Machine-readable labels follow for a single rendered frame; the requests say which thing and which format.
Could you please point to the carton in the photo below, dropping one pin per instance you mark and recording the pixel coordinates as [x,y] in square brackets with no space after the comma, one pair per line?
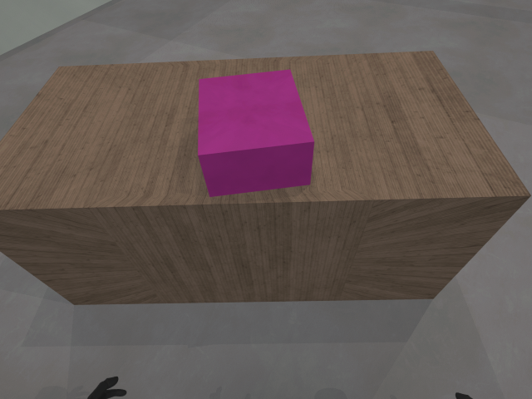
[253,133]

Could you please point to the robot left hand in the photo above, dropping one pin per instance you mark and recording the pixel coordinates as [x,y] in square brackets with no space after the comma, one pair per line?
[101,391]

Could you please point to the pedestal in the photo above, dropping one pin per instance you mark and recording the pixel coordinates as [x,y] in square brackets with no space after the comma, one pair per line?
[103,199]

